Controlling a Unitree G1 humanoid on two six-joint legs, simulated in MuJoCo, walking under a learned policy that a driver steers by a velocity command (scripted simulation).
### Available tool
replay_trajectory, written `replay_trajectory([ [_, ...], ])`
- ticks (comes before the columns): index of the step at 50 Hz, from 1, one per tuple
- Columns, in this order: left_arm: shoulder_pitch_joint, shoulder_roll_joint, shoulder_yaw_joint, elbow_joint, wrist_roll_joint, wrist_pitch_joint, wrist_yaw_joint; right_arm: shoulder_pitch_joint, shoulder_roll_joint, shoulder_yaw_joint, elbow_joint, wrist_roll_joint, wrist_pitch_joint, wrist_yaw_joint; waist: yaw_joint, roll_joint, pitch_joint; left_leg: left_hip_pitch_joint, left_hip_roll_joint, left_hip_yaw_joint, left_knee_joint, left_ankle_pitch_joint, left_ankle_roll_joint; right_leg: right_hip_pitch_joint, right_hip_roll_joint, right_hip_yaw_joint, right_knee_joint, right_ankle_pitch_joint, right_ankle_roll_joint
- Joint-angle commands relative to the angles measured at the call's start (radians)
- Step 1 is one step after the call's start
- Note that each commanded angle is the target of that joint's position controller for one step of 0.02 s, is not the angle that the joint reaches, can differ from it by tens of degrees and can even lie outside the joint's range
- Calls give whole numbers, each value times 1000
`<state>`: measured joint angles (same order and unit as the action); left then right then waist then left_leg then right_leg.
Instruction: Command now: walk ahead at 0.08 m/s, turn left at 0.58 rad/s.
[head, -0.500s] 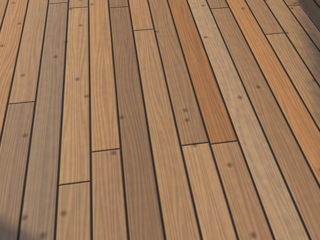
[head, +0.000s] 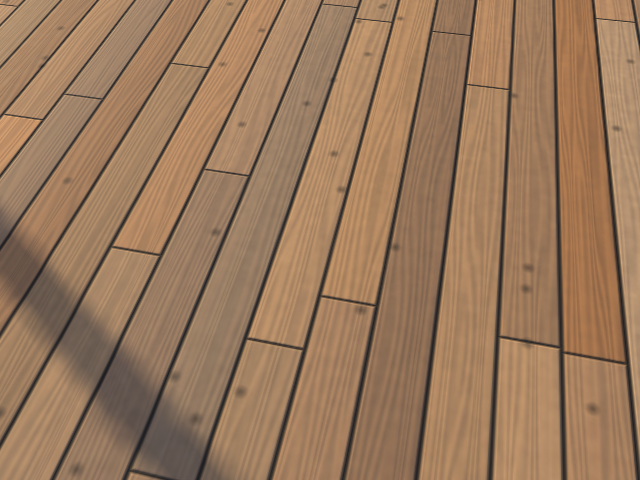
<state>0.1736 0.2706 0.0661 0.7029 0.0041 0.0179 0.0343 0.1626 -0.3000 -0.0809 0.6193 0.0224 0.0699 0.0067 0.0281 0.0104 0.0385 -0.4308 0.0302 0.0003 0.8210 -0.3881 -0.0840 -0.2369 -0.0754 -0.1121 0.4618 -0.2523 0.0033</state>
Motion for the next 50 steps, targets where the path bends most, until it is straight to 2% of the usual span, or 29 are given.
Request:
replay_trajectory([
  [1,16,225,70,-44,-22,-12,-8,-37,-85,-23,-97,4,-7,12,19,-201,-111,31,-22,72,-155,23,47,138,-246,164,-107,259,-197],
  [3,-1,206,66,-34,-40,-18,-14,46,-85,-31,-64,6,-9,17,-34,-173,-109,210,-56,106,-331,103,110,28,-219,120,-54,23,-145],
  [4,26,149,47,-17,-31,-23,-21,136,-101,-42,-26,11,-15,10,-61,-95,-132,405,-59,58,-392,93,147,-110,-171,69,60,-101,-100],
  [5,-3,48,8,-40,10,-32,-37,240,-171,-57,-9,8,-26,-4,-92,175,-156,596,176,-278,-474,106,223,-362,-67,-38,406,-327,-8],
  [6,-62,81,16,-97,1,-52,-40,247,-254,-64,-28,-18,-56,2,-115,280,-126,573,386,-636,-571,-33,417,-639,51,37,594,-410,25],
  [7,-129,155,35,-97,-25,-67,-42,245,-185,-45,-19,-27,-85,6,-149,176,-87,529,369,-601,-616,-116,424,-664,-6,129,682,-342,13],
  [8,-126,175,44,-92,-38,-71,-49,205,-149,-29,-7,-27,-102,3,-115,178,-28,488,327,-504,-624,-161,376,-679,-30,143,681,-234,-8],
  [9,-97,165,44,-58,-30,-72,-49,161,-123,-18,-9,-23,-112,-1,-92,143,-8,459,275,-416,-631,-132,333,-659,-49,149,666,-140,-11],
  [10,-75,165,45,-42,-20,-71,-50,122,-111,-11,-6,-20,-116,-5,-72,144,16,428,244,-339,-652,-47,305,-636,-56,155,630,-53,-3],
  [12,-35,141,40,-10,-24,-74,-57,118,-102,-7,-2,-35,-132,-14,-54,123,12,403,207,-222,-681,134,276,-586,-48,152,622,87,9],
  [14,-29,117,33,2,-30,-74,-58,145,-96,-8,16,-42,-144,-17,-61,80,7,424,196,-131,-687,258,264,-594,-31,170,581,165,21],
  [17,-54,89,23,-8,-32,-74,-60,162,-102,-10,40,-42,-151,-18,-74,73,25,420,189,-28,-700,335,249,-571,1,199,437,259,33],
  [20,-106,71,10,-30,-29,-77,-73,172,-113,-15,65,-33,-154,-19,-92,71,61,416,202,38,-725,369,243,-535,6,157,304,322,25],
  [25,-205,45,-10,-89,-29,-88,-108,228,-133,-24,119,-15,-137,-24,-122,50,100,528,241,111,-666,565,231,-525,24,80,159,246,-37],
  [26,-204,52,-8,-99,-30,-89,-114,223,-143,-26,123,-13,-131,-26,-108,63,82,547,242,129,-619,718,221,-485,45,54,142,204,-57],
  [28,-142,92,11,-103,-29,-83,-116,213,-175,-32,123,-12,-119,-39,-56,119,-7,583,242,158,-460,1137,197,-344,113,-8,155,105,-101],
  [29,-26,135,33,-81,-27,-80,-111,199,-186,-33,119,-16,-109,-46,11,127,-76,562,224,172,-290,1284,178,-198,156,-24,146,86,-126],
  [30,125,188,60,-53,-24,-78,-97,180,-188,-30,108,-8,-109,-52,99,97,-156,434,184,192,-65,1236,137,60,175,5,61,204,-164],
  [31,240,264,77,-34,-18,-67,-72,202,-128,-8,80,-34,-125,-51,117,-62,-271,145,109,171,264,655,86,403,-9,271,76,413,-232],
  [32,181,318,77,-72,-8,-73,-69,305,-32,31,43,-43,-152,-29,9,-281,-461,-208,-115,23,657,-246,22,704,-309,859,-3,495,-477],
  [33,191,242,61,-86,-9,-67,-66,198,-149,4,49,-19,-178,-14,97,-98,-506,-236,-53,-151,699,-207,41,654,-276,783,-53,538,-434],
  [34,137,205,47,-86,-10,-69,-65,112,-151,5,10,9,-184,-12,76,-71,-351,-262,-10,-132,640,-148,57,518,-235,613,-52,607,-385],
  [35,83,188,43,-85,-22,-71,-65,93,-134,9,8,-5,-182,-21,26,24,-209,-262,27,-102,546,-99,54,335,-175,506,-73,638,-342],
  [36,33,161,37,-96,-28,-69,-58,91,-145,0,13,-25,-171,-31,-5,29,-152,-226,53,-92,472,-64,47,210,-142,448,-97,626,-319],
  [37,4,164,34,-108,-14,-65,-54,112,-144,-2,15,-28,-154,-32,-37,0,-117,-158,57,-90,447,-38,39,89,-117,420,-132,626,-317],
  [40,-37,187,42,-101,-3,-65,-45,163,-99,10,28,-39,-123,-42,-78,-47,-111,-89,36,-59,300,23,-7,-63,-73,350,-153,732,-316],
  [43,-37,200,47,-88,-14,-43,-28,109,-79,19,12,-46,-113,-50,-62,-72,-154,-75,8,-57,138,135,-31,-71,-34,326,-111,699,-275],
  [45,-35,200,47,-84,-23,-23,-16,57,-79,20,-1,-38,-110,-46,-45,-94,-173,-49,-10,-64,43,216,-35,-71,-15,344,-90,578,-242],
  [50,-27,192,45,-88,-24,6,-11,-22,-104,8,-33,-25,-117,-28,-19,-145,-162,-1,-58,-96,-177,178,-10,-5,-25,497,-8,357,-204],
])
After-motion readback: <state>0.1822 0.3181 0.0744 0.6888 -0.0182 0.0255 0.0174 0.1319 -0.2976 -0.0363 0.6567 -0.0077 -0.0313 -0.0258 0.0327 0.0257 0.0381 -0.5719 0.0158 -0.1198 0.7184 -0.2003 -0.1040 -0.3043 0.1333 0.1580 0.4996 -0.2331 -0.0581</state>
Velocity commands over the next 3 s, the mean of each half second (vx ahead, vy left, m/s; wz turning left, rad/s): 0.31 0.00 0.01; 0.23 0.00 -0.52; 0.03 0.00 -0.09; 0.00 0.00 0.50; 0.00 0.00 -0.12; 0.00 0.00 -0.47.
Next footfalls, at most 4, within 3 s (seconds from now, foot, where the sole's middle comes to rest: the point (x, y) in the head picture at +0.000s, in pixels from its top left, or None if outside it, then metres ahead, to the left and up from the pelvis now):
0.10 left None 0.03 0.13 -0.78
0.60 right None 0.37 -0.09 -0.78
1.06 left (312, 440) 0.54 0.08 -0.78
1.38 right None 0.38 -0.12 -0.78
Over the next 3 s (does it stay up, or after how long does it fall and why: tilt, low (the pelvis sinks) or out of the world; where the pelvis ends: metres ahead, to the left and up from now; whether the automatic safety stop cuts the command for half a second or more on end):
stays up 0.41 -0.04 0.00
